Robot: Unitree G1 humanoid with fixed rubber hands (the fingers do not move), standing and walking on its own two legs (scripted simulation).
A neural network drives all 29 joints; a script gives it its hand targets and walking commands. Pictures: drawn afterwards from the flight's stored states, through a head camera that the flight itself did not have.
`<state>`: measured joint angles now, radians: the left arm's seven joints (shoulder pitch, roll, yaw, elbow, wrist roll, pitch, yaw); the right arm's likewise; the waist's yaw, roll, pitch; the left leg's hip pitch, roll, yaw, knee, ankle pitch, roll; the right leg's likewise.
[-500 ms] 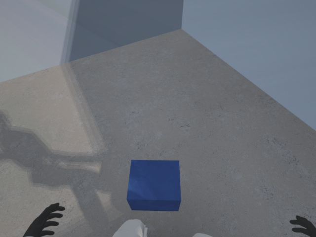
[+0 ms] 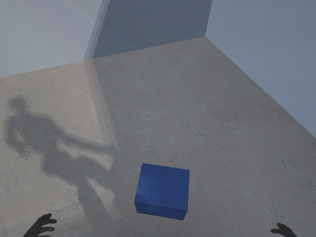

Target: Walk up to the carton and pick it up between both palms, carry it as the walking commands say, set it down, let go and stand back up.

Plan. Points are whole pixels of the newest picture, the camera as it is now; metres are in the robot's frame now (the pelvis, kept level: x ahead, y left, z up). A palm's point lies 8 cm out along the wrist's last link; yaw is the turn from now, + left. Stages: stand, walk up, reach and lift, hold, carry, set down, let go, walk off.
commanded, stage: walk up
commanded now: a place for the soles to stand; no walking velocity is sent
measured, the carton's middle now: (162, 191) +0.45 +0.01 -0.66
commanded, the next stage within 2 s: none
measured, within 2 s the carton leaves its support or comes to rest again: neither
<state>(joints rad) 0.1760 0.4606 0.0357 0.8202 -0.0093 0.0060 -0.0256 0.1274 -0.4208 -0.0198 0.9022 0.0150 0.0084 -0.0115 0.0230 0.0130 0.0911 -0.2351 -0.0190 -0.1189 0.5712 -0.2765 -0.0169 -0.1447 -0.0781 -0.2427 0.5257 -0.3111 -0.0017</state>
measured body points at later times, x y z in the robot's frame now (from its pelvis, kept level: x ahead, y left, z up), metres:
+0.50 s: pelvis +0.02 +0.01 +0.00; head +0.04 +0.01 +0.45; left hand +0.11 +0.34 -0.11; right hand +0.13 -0.32 -0.11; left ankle +0.02 +0.13 -0.73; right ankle -0.01 -0.11 -0.73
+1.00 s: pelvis +0.04 +0.06 +0.00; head +0.07 +0.06 +0.45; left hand +0.07 +0.41 -0.11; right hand +0.21 -0.23 -0.11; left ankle +0.09 +0.20 -0.73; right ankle +0.00 -0.10 -0.73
